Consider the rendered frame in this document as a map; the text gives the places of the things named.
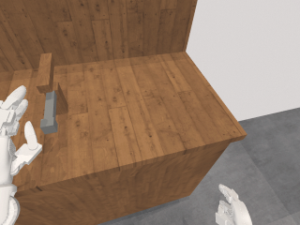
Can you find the tap lever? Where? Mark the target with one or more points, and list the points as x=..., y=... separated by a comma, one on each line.
x=48, y=124

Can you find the counter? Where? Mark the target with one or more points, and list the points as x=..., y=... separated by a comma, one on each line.
x=138, y=125

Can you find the robot right hand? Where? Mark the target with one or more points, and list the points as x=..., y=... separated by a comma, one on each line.
x=234, y=214

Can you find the left robot forearm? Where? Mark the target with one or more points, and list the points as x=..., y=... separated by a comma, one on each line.
x=9, y=206

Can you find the robot left hand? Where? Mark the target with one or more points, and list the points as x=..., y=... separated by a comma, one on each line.
x=11, y=111

